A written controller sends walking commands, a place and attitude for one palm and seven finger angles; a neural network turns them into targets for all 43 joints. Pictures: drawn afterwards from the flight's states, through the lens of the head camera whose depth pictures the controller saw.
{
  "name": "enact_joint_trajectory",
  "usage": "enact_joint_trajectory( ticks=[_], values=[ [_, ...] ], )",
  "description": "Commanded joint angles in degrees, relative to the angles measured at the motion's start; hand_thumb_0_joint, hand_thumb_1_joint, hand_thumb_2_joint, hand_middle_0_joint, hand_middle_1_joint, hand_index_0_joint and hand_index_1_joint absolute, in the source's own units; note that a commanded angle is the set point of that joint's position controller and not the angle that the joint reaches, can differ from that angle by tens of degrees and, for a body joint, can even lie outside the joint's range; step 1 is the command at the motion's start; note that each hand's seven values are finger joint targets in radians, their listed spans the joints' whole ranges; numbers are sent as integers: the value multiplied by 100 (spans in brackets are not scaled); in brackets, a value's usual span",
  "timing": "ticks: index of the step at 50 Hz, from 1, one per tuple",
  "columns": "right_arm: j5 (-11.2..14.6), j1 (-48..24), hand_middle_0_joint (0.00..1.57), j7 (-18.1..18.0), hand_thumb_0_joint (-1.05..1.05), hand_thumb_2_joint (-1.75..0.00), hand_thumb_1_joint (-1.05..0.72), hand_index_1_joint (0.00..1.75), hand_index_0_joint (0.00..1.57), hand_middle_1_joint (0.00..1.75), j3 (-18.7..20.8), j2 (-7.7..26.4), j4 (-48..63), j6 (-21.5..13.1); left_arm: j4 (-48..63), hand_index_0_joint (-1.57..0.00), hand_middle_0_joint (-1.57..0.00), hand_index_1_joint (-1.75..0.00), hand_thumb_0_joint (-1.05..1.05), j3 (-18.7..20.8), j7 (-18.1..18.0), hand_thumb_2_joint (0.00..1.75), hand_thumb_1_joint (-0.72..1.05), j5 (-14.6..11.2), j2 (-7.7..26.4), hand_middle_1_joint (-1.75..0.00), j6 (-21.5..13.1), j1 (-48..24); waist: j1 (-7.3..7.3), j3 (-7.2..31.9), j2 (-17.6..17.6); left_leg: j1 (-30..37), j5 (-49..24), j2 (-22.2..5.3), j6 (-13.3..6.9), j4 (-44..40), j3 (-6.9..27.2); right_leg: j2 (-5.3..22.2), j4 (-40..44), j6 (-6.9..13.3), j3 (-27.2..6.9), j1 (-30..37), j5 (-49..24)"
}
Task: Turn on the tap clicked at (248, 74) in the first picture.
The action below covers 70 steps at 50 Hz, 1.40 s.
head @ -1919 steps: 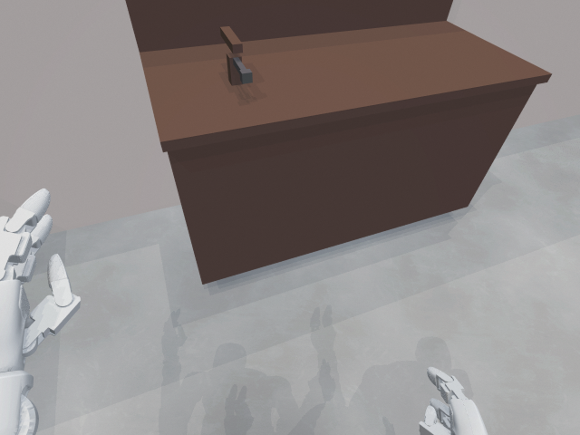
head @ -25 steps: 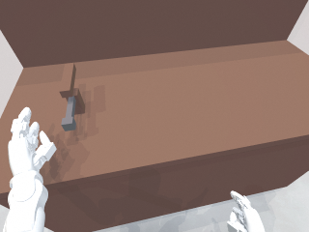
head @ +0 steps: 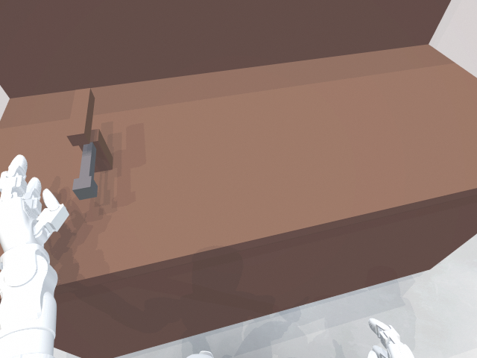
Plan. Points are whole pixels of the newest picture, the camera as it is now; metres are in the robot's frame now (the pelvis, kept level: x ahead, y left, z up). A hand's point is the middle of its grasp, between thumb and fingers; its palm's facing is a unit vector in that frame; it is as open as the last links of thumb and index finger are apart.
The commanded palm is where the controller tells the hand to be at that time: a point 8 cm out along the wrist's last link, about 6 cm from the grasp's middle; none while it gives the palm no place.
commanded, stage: reach beside the lever's end, fingers flat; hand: left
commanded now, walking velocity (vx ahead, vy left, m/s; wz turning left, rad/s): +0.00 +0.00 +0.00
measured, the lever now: (85, 188) +0.36 +0.29 +0.09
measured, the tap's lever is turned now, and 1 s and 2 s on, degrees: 0 1 21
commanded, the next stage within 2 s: push the lever round in 0.32 s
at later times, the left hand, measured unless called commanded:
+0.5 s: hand (63, 212) +0.32 +0.31 +0.07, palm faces +0.53 -0.84 -0.08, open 7.8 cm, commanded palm +0.28 +0.34 +0.08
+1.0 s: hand (82, 206) +0.33 +0.29 +0.08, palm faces +0.51 -0.86 -0.07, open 7.8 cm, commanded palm +0.29 +0.32 +0.08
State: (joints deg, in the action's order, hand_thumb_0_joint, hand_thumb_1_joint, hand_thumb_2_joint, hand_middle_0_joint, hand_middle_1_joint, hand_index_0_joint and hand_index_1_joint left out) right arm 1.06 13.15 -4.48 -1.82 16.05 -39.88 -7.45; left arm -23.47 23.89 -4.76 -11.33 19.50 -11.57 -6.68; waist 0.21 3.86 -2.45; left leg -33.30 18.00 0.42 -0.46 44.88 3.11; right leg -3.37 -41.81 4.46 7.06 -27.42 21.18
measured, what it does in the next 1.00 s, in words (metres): stands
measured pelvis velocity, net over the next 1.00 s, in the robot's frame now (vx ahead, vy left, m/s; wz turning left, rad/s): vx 0.01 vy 0.02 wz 0.00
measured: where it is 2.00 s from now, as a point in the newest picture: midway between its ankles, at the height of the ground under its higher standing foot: outside the picture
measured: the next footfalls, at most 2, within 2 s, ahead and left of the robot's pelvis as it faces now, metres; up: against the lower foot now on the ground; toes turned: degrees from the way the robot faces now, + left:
none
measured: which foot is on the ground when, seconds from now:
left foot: down 0.00-1.00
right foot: down 0.00-1.00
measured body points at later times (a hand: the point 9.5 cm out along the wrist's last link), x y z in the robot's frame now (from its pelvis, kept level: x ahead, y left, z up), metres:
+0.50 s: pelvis +0.01 +0.01 +0.00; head +0.04 +0.01 +0.45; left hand +0.29 +0.36 +0.08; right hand +0.16 -0.24 -0.10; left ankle +0.05 +0.11 -0.71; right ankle +0.00 -0.07 -0.71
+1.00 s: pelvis +0.01 +0.02 +0.00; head +0.04 +0.02 +0.45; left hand +0.30 +0.33 +0.08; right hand +0.17 -0.23 -0.10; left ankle +0.05 +0.11 -0.71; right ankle +0.00 -0.07 -0.71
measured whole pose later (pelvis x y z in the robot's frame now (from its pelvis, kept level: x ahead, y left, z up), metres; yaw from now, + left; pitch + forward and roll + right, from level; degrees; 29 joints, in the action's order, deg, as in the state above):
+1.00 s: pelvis +0.01 +0.02 +0.00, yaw +0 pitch +7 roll -2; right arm 0.3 12.9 -2.6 -1.8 14.7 -37.7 -5.5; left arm -17.9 18.4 -10.5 -8.7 14.1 -12.4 -3.7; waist 0.2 5.4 -2.3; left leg -33.6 19.9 1.1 -1.7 46.3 2.4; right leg -2.8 -42.4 3.1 6.3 -27.3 22.5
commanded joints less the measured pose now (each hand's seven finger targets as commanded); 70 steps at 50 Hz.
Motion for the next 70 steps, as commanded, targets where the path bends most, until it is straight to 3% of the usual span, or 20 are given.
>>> enact_joint_trajectory(
  ticks=[1,2,6,11,14,16,19,21,26,35,36,37,41,42,48,51,54,59,66,70],
  values=[
    [33,-342,20,-95,0,-90,-90,30,20,30,295,773,760,-220,1178,-15,-15,-15,0,725,-26,90,90,3,1899,-15,-505,-1486,21,1414,-165,744,-533,90,-227,-449,162,272,759,-290,-735,412,-1163],
    [27,-352,20,-84,0,-90,-90,30,20,30,285,757,815,-206,1165,-15,-15,-15,0,534,-23,90,90,-12,1677,-15,-508,-1478,-4,1472,-168,728,-504,117,-230,-449,128,287,756,-314,-750,440,-1153],
    [17,-324,20,-64,0,-90,-90,30,20,30,283,757,812,-163,1109,-15,-15,-15,0,727,-80,90,90,36,1878,-15,-559,-1479,42,1433,-359,705,-562,85,-220,-435,141,278,712,-286,-763,423,-1208],
    [25,-260,20,-50,0,-90,-90,30,20,30,309,779,855,-103,907,-15,-15,-15,0,778,-4,90,90,12,1843,-15,-477,-1115,51,1360,-186,663,-646,61,-232,-420,121,260,716,-291,-739,433,-1336],
    [26,-251,20,-13,0,-90,-90,30,20,30,324,772,954,-123,1218,-15,-15,-15,0,428,84,90,90,-53,1432,-15,-508,-982,30,1529,-251,873,-946,57,-218,-412,121,243,647,-283,-672,456,-1627],
    [38,-237,20,-10,0,-90,-90,30,20,30,329,771,909,-116,1227,-15,-15,-15,0,600,68,90,90,-47,1564,-15,-513,-831,73,1466,-286,880,-998,38,-206,-430,153,216,631,-271,-629,413,-1603],
    [39,-272,20,-16,0,-90,-90,30,20,30,316,778,899,-130,1191,-15,-15,-15,0,322,33,90,90,-80,1286,-15,-513,-1154,-95,1107,-20,772,-655,39,-208,-457,200,208,698,-292,-606,142,-1266],
    [41,-307,20,-44,0,-90,-90,30,20,30,313,790,873,-121,1292,-15,-15,-15,0,508,-40,90,90,-17,1530,-15,-560,-1283,-64,1086,-62,764,-579,40,-222,-484,220,200,693,-283,-605,117,-1137],
    [-2,-372,20,-17,0,-90,-90,30,20,30,309,726,867,-181,1789,-15,-15,-15,0,203,-184,90,90,152,1333,-15,-731,-1586,-105,1497,-560,1179,-769,24,-166,-453,287,181,549,-243,-553,-1,-1113],
    [0,-381,20,7,0,-90,-90,30,20,30,292,731,960,-120,1457,-15,-15,-15,0,-47,-316,90,90,145,969,-15,-346,-1248,-46,1444,-177,1103,-787,23,-103,-554,327,171,602,-244,-464,128,-1153],
    [13,-378,20,-1,0,-90,-90,30,20,30,297,735,929,-83,1371,-15,-15,-15,0,174,-378,90,90,193,1178,-15,-298,-1131,19,1389,-205,1058,-825,13,-99,-571,332,164,596,-232,-457,162,-1152],
    [3,-374,20,17,0,-90,-90,30,20,30,273,709,979,-70,1426,-15,-15,-15,0,-63,-402,90,90,178,906,-15,-283,-1260,-49,1391,-95,1059,-824,27,-102,-559,335,168,592,-250,-440,157,-1195],
    [-25,-377,20,69,0,-90,-90,30,20,30,307,696,1013,-49,1747,-15,-15,-15,0,72,-524,90,90,262,1016,-15,-363,-1024,50,1530,-290,1184,-1284,9,-67,-481,294,159,525,-223,-451,271,-1509],
    [-32,-367,20,95,0,-90,-90,30,20,30,310,666,1042,-51,1890,-15,-15,-15,0,-152,-539,90,90,266,762,-15,-414,-1030,3,1587,-316,1277,-1361,3,-53,-457,289,160,504,-231,-433,235,-1532],
    [-41,-445,20,94,0,-90,-90,30,20,30,309,681,980,-69,1913,-15,-15,-15,0,-406,-596,90,90,297,575,-15,-513,-1332,-127,1354,-200,1146,-871,3,-81,-473,323,151,545,-233,-455,23,-1170],
    [-29,-473,20,63,0,-90,-90,30,20,30,317,693,936,-44,1870,-15,-15,-15,0,-132,-660,90,90,333,871,-15,-479,-1299,-59,1370,-253,1082,-802,14,-84,-492,304,164,557,-224,-482,100,-1139],
    [-40,-505,20,92,0,-90,-90,30,20,30,305,642,986,-75,2034,-15,-15,-15,0,-600,-674,90,90,372,436,-15,-476,-1409,-113,1457,-373,1230,-802,21,-65,-486,313,173,547,-222,-466,28,-1095],
    [-37,-517,20,70,0,-90,-90,30,20,30,302,665,940,-54,1791,-15,-15,-15,0,-521,-767,90,90,330,472,-15,-438,-1542,-145,1379,-35,1034,-522,45,-126,-462,291,173,632,-248,-512,55,-991],
    [-59,-549,20,90,0,-90,-90,30,20,30,293,661,889,16,1629,-15,-15,-15,0,-470,-1077,90,90,490,534,-15,-414,-1807,-158,1304,-134,904,-384,64,-142,-439,304,203,633,-247,-540,-4,-880],
    [-82,-595,20,111,0,-90,-90,30,20,30,285,626,909,10,1710,-15,-15,-15,0,-884,-1219,90,90,547,150,-15,-421,-2048,-230,1369,-136,986,-295,71,-150,-405,309,215,642,-258,-556,-97,-822]
  ],
)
